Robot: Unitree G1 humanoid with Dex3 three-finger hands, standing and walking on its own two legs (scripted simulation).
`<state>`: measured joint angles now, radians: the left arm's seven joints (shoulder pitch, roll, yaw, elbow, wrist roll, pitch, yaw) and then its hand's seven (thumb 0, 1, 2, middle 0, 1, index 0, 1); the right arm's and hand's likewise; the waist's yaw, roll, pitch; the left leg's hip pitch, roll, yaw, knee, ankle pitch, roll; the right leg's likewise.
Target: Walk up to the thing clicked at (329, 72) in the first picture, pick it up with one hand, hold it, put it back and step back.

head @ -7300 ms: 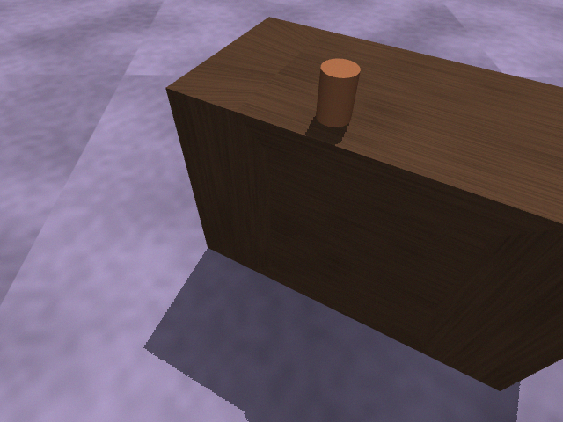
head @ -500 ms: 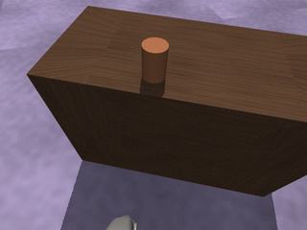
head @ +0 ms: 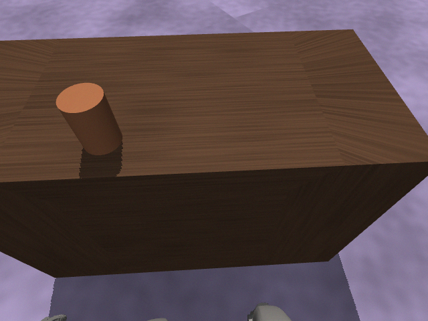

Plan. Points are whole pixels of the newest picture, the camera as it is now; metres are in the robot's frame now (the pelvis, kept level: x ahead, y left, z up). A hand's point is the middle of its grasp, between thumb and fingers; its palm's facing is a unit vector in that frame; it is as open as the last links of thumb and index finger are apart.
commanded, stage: walk up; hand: left
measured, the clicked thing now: (92, 120) +0.49 +0.27 +0.07
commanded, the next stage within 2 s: stand in 1.94 s
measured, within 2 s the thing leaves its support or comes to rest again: neither
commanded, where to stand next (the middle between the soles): +0.09 +0.04 m, yaw +2 degrees
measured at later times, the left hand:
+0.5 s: hand out of the picture +0.13 +0.30 -0.15, palm faces -0.02 -0.91 -0.42, open 7.3 cm
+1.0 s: hand out of the picture +0.06 +0.29 -0.13, palm faces +0.00 -0.93 -0.37, open 7.4 cm
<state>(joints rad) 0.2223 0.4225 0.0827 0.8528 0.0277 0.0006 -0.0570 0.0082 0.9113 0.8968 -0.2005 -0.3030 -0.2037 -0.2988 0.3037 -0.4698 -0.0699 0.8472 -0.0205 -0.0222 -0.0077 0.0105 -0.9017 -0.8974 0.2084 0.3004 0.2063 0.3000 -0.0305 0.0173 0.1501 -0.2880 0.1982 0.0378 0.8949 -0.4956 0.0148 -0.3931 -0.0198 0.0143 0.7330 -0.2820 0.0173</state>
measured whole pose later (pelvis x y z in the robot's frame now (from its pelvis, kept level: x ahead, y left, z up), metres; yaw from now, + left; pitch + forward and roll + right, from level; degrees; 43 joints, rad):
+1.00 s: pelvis +0.00 +0.03 +0.02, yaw +0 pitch -4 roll -1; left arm 0.17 0.38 0.01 1.07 0.01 -0.03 -0.01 0.01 0.91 0.90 -0.20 -0.30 -0.21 -0.30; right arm 0.14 -0.34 0.00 1.03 -0.01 0.00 0.04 0.01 -0.90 -0.90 0.21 0.30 0.21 0.30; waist 0.02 0.01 0.05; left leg -0.24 0.00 0.02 0.53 -0.24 0.02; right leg -0.19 -0.01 -0.01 0.51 -0.26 0.01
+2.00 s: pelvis +0.04 +0.03 +0.04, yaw +0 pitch -2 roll +0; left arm 0.07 0.35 0.01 1.15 0.01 -0.02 0.00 0.01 0.91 0.90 -0.20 -0.30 -0.21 -0.30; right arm 0.09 -0.34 -0.01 1.14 -0.01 -0.01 0.01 0.01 -0.91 -0.90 0.21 0.30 0.20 0.30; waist -0.01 0.00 0.05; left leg -0.11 -0.01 0.03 0.32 -0.17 0.02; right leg -0.07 -0.03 -0.01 0.31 -0.20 0.02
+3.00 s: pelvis +0.03 +0.02 +0.04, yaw +0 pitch -2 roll +0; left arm 0.11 0.35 -0.01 1.13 0.01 -0.01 -0.01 0.01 0.91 0.90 -0.20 -0.30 -0.21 -0.30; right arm 0.10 -0.35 0.01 1.15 -0.01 -0.01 0.01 0.01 -0.90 -0.90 0.21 0.30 0.20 0.30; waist -0.01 0.00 0.05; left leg -0.12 0.00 0.02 0.30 -0.16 0.00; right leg -0.08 -0.01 -0.02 0.30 -0.19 0.00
